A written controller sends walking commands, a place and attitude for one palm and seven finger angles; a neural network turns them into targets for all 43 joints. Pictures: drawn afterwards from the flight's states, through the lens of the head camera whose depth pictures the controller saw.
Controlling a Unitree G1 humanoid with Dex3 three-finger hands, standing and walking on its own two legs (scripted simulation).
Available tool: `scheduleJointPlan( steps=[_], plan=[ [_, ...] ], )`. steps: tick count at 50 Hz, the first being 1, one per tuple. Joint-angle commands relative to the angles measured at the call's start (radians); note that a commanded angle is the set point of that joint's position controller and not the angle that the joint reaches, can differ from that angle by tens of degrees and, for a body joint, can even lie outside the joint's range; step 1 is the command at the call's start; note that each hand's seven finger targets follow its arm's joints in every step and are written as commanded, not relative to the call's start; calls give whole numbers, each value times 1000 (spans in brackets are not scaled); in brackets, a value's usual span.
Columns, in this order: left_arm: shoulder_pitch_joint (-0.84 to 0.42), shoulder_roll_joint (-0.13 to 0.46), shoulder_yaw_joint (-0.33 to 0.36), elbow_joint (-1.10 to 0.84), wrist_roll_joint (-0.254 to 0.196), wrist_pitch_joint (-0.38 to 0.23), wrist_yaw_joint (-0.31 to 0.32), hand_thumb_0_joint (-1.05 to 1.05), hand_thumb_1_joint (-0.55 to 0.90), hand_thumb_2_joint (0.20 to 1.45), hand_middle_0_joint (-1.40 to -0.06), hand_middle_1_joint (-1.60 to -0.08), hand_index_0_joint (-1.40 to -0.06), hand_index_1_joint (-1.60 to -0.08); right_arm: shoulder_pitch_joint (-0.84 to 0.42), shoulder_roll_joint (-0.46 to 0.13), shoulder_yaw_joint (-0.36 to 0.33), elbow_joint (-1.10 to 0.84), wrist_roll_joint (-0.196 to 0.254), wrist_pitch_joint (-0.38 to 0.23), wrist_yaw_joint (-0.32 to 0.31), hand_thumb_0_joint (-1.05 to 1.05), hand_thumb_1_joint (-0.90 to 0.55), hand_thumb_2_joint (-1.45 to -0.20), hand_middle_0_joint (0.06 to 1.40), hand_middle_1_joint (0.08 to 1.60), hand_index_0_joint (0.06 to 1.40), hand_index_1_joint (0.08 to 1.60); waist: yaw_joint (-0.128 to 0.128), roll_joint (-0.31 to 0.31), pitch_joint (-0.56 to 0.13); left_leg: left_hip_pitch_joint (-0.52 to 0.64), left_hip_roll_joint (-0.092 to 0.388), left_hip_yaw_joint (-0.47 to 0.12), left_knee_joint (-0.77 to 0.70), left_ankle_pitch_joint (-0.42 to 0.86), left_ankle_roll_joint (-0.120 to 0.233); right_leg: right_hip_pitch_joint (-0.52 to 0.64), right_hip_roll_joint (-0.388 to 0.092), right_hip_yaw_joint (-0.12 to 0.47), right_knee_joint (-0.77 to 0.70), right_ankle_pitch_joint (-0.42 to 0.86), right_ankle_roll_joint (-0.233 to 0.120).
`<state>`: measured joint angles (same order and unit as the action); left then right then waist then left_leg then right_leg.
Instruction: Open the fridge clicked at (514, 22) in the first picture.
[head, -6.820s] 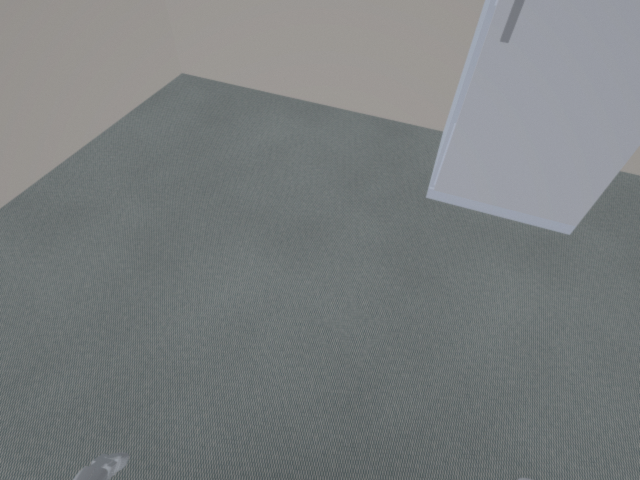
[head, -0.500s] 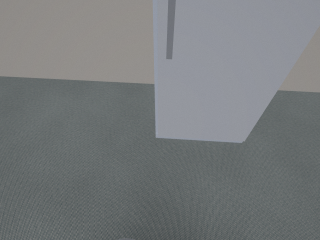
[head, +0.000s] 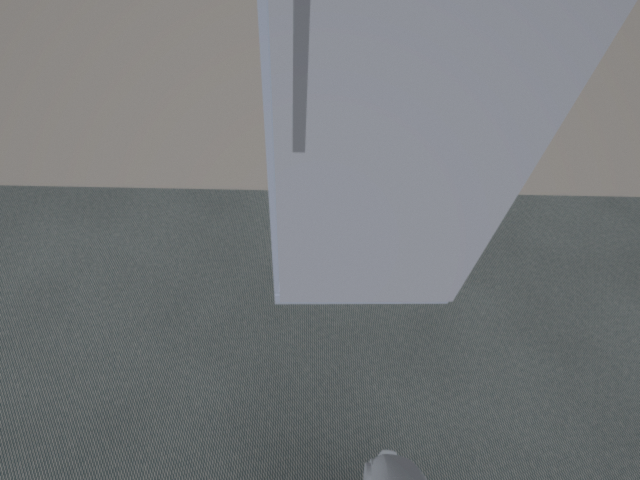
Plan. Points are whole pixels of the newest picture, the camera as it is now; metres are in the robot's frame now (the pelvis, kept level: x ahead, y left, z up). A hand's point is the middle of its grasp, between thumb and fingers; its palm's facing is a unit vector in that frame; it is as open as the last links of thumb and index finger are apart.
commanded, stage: take the last steps up to it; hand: left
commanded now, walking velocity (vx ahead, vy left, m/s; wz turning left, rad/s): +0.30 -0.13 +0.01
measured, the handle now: (301, 12) +0.73 +0.06 +0.24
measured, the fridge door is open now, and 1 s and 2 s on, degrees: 0 0 0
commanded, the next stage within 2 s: come to a stop and stand still in 0.60 s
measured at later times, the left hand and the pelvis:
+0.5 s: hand out of the picture +0.16 +0.10 -0.18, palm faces +0.11 -0.98 -0.17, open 7.3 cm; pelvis +0.17 -0.08 +0.00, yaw +3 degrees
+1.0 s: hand (270, 374) +0.31 +0.08 -0.18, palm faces +0.08 -0.97 -0.24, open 7.3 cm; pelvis +0.28 -0.11 -0.01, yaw +4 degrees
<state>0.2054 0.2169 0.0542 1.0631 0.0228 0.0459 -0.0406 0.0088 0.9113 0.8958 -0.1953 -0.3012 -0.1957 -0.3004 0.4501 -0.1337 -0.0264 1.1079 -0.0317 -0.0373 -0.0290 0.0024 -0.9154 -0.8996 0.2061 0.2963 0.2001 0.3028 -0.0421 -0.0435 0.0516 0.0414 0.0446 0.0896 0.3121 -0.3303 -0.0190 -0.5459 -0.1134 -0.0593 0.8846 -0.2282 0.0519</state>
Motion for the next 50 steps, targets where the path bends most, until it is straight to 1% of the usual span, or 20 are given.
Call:
scheduleJointPlan(
  steps=[1, 4, 5, 6, 7, 9, 11, 14, 23, 26, 27, 28, 29, 30, 33, 39, 43, 45, 47, 50],
  plan=[
    [-151, 15, 4, -109, -6, -55, -2, 0, 900, 900, -200, -300, -200, -300, 39, -197, -48, -21, -10, -16, -12, 0, -900, -900, 200, 300, 200, 300, -23, 228, 103, -99, 270, -131, -54, 418, 135, 43, 25, -45, -216, -41, -33],
    [100, 72, 21, -21, -5, -81, 8, 0, 900, 900, -200, -300, -200, -300, 15, -194, -51, -12, 3, -14, -3, 0, -900, -900, 200, 300, 200, 300, 98, 115, -41, -212, 189, -52, 235, 534, 76, 460, 93, -86, -392, 62, -66],
    [254, 147, 42, 26, 1, -98, 19, 0, 900, 900, -200, -300, -200, -300, 23, -162, -44, -19, 13, -18, 8, 0, -900, -900, 200, 300, 200, 300, 164, -20, -164, -393, 134, 0, 472, 350, 38, 726, -48, 69, -423, 29, -114],
    [357, 254, 66, 55, -2, -101, 36, 0, 900, 900, -200, -300, -200, -300, 38, -84, -26, -50, 25, -18, 10, 0, -900, -900, 200, 300, 200, 300, 179, -284, -276, -602, -11, 31, 793, -261, 4, 876, -316, 432, -516, 98, -201],
    [357, 258, 62, 53, -17, -97, 44, 0, 900, 900, -200, -300, -200, -300, -39, -113, -28, -80, 29, -12, 8, 0, -900, -900, 200, 300, 200, 300, 191, -203, -256, -636, 14, -81, 934, -292, 34, 788, -336, 475, -579, 113, -240],
    [163, 164, 44, 11, -15, -92, 50, 0, 900, 900, -200, -300, -200, -300, -98, -101, -44, -77, 25, -5, 16, 0, -900, -900, 200, 300, 200, 300, 126, -82, -111, -645, 85, -97, 1005, -136, 46, 555, -280, 372, -645, -145, -225],
    [44, 90, 16, -25, -8, -98, 57, 0, 900, 900, -200, -300, -200, -300, -90, -79, -40, -64, 8, 12, 22, 0, -900, -900, 200, 300, 200, 300, 53, -20, -10, -589, 116, -83, 938, -45, 31, 351, -223, 217, -679, -122, -198],
    [38, 40, -4, -18, 0, -112, 60, 0, 900, 900, -200, -300, -200, -300, -47, -44, -39, -53, 3, 33, 29, 0, -900, -900, 200, 300, 200, 300, 7, -45, 28, -515, 101, -48, 807, 8, 13, 242, -164, 87, -715, -8, -189],
    [143, 73, 2, 22, 2, -121, 57, 0, 900, 900, -200, -300, -200, -300, -256, -54, -30, -136, 6, 8, 47, 0, -900, -900, 200, 300, 200, 300, 53, -40, 34, -482, 67, 16, 379, 52, 8, 399, -167, 80, -654, 176, -226],
    [140, 74, 2, 31, -8, -113, 56, 0, 900, 900, -200, -300, -200, -300, -176, -75, -30, -102, 3, -8, 39, 0, -900, -900, 200, 300, 200, 300, 6, 24, -9, -262, 23, 51, 206, 157, 19, 367, -114, 23, -490, 255, -180],
    [153, 54, -4, 31, -13, -110, 53, 0, 900, 900, -200, -300, -200, -300, -106, -116, -37, -78, 0, -15, 32, 0, -900, -900, 200, 300, 200, 300, -21, 97, -51, -103, 58, -6, 148, 207, 38, 284, -64, -15, -337, 252, -144],
    [174, 9, -10, 12, -18, -108, 48, 0, 900, 900, -200, -300, -200, -300, -15, -207, -58, -63, -9, -21, 21, 0, -900, -900, 200, 300, 200, 300, -49, 284, -113, 60, 262, -277, 81, 306, 129, 105, 38, -90, -100, 45, -84],
    [130, 10, -19, -19, -14, -110, 43, 0, 900, 900, -200, -300, -200, -300, 44, -268, -68, -50, -1, -11, 14, 0, -900, -900, 200, 300, 200, 300, -62, 364, -117, 86, 419, -457, -11, 429, 230, -9, 96, -84, 135, -358, -63],
    [99, 40, -8, -20, -2, -98, 49, 0, 900, 900, -200, -300, -200, -300, 6, -241, -61, -48, 1, -5, 5, 0, -900, -900, 200, 300, 200, 300, -52, 267, -71, 10, 413, -416, -31, 394, 245, -27, 57, -4, 235, -359, -68],
    [104, 5, -1, 3, 1, -83, 39, 0, 900, 900, -200, -300, -200, -300, -139, -151, -33, -83, 7, -16, 1, 0, -900, -900, 200, 300, 200, 300, 16, 157, 21, -185, 312, -242, -84, 320, 181, 13, -1, 33, 231, -198, -49],
    [143, -67, -20, 17, -7, -52, 58, 0, 900, 900, -200, -300, -200, -300, -199, -117, -24, -84, 8, -11, -9, 0, -900, -900, 200, 300, 200, 300, 51, 137, -25, -236, 224, -53, -4, 666, 154, 208, 24, -7, -125, -73, -11],
    [181, -10, -11, 26, -5, -48, 66, 0, 900, 900, -200, -300, -200, -300, -222, -147, -39, -66, 18, 18, -8, 0, -900, -900, 200, 300, 200, 300, 79, 170, -41, -236, 179, -33, 104, 494, 96, 343, 35, -35, -404, 122, -5],
    [165, 86, 1, 13, 3, -63, 75, 0, 900, 900, -200, -300, -200, -300, -182, -95, -37, -66, 28, 29, -1, 0, -900, -900, 200, 300, 200, 300, 62, 2, -46, -328, 75, -1, 197, 189, 19, 410, -95, 145, -435, 510, -61],
    [115, 147, 9, -8, 0, -57, 72, 0, 900, 900, -200, -300, -200, -300, -134, -63, -41, -59, 30, 52, 6, 0, -900, -900, 200, 300, 200, 300, 39, -38, -60, -295, -1, 27, 314, -70, -5, 347, -241, 179, -480, 629, -164],
    [90, 131, 19, -19, 1, -53, 86, 0, 900, 900, -200, -300, -200, -300, -173, -80, -48, -68, 24, 77, -2, 0, -900, -900, 200, 300, 200, 300, 76, -197, -60, -384, 1, -47, 589, -244, -8, 356, -275, 246, -514, 720, -252]
  ],
)
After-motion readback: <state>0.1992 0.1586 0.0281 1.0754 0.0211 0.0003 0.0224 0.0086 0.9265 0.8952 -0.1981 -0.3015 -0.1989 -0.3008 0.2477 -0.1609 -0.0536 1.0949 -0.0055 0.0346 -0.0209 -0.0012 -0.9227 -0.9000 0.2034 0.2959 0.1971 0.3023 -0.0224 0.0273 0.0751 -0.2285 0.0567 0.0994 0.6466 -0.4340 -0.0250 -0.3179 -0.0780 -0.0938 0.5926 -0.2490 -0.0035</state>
